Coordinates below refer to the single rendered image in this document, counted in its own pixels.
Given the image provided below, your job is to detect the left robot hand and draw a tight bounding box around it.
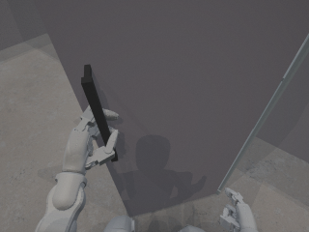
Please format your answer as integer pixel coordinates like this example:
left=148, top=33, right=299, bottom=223
left=62, top=105, right=120, bottom=176

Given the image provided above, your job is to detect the left robot thigh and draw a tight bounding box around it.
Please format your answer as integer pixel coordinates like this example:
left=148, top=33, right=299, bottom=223
left=102, top=216, right=135, bottom=232

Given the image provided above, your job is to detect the robot left forearm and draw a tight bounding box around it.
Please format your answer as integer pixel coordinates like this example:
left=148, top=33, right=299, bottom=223
left=34, top=172, right=88, bottom=232

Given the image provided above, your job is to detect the right robot hand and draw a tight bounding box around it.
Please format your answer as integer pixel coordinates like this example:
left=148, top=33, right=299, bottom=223
left=220, top=188, right=258, bottom=232

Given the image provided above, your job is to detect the fridge door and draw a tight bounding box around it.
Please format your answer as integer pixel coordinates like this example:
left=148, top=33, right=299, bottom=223
left=33, top=0, right=309, bottom=218

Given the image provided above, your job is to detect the handle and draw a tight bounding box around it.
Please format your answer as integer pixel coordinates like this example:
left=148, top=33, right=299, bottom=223
left=81, top=64, right=118, bottom=162

